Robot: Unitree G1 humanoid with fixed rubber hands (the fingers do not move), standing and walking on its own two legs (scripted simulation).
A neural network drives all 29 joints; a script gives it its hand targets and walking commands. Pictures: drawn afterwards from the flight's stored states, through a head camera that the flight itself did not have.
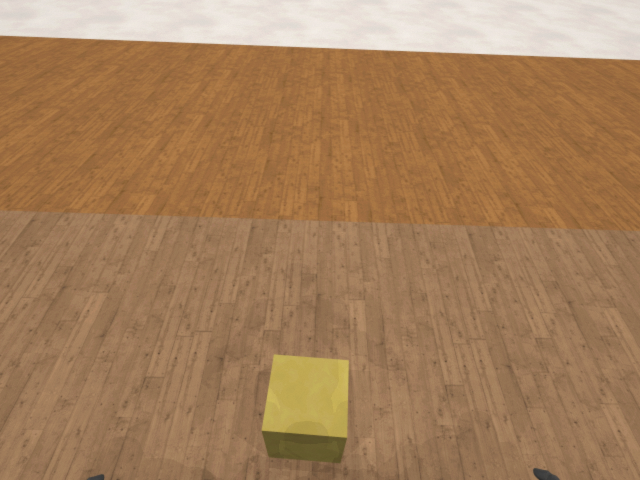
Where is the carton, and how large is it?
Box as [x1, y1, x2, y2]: [262, 354, 348, 462]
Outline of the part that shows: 274,354 262,425 262,433 268,456 339,462 346,439 348,360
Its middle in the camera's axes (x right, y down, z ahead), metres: -0.04 +0.48 +1.09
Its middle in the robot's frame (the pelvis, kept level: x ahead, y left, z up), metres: +0.44 +0.02 -0.66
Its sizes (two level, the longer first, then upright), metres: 0.210 0.200 0.250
